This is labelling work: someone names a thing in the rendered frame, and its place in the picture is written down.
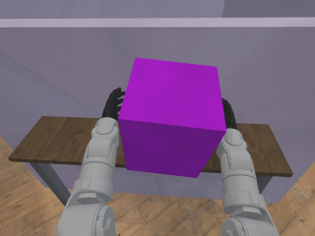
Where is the right robot hand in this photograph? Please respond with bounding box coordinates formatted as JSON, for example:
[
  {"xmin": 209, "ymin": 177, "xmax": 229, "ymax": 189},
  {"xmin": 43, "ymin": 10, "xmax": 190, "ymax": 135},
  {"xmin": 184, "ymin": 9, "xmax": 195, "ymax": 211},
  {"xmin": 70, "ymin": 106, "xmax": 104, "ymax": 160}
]
[{"xmin": 221, "ymin": 98, "xmax": 237, "ymax": 130}]

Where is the table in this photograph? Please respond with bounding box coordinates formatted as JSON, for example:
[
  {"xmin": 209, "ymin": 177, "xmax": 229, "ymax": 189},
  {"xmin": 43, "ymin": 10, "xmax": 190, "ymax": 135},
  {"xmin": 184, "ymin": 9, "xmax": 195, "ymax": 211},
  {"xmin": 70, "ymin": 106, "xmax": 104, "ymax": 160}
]
[{"xmin": 8, "ymin": 116, "xmax": 293, "ymax": 218}]

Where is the right robot forearm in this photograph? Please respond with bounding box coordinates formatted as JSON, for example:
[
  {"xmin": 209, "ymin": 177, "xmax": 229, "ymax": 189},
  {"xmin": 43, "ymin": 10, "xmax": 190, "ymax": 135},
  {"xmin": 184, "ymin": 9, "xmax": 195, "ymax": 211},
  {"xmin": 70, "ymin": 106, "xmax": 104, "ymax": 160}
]
[{"xmin": 217, "ymin": 128, "xmax": 279, "ymax": 233}]

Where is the left robot upper arm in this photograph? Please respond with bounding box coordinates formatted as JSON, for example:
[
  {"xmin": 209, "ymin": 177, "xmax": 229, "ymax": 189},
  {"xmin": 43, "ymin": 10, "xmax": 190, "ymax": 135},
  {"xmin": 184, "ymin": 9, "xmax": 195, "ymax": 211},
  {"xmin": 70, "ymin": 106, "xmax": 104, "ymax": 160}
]
[{"xmin": 56, "ymin": 203, "xmax": 116, "ymax": 236}]

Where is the left robot hand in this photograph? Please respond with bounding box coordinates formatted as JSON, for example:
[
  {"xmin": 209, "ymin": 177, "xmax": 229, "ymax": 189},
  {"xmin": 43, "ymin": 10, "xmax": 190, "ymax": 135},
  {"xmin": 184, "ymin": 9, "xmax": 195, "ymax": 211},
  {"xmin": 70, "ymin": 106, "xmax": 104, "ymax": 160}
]
[{"xmin": 101, "ymin": 88, "xmax": 126, "ymax": 121}]

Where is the right robot upper arm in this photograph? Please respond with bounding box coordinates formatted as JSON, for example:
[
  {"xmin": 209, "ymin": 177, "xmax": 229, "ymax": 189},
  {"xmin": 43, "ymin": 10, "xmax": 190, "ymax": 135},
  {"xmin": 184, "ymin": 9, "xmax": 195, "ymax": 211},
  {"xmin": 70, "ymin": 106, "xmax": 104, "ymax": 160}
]
[{"xmin": 220, "ymin": 216, "xmax": 280, "ymax": 236}]

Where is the left robot forearm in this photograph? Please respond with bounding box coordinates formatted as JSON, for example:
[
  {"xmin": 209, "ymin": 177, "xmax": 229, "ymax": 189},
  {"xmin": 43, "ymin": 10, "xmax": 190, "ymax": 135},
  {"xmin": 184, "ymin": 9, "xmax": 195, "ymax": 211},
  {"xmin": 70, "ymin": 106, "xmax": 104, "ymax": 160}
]
[{"xmin": 55, "ymin": 117, "xmax": 120, "ymax": 236}]

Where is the carton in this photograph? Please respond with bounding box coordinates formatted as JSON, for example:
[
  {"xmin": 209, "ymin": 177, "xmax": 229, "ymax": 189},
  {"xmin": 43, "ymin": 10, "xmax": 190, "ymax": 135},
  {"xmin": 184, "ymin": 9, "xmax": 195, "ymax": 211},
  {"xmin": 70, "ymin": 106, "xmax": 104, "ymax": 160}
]
[{"xmin": 118, "ymin": 57, "xmax": 227, "ymax": 178}]

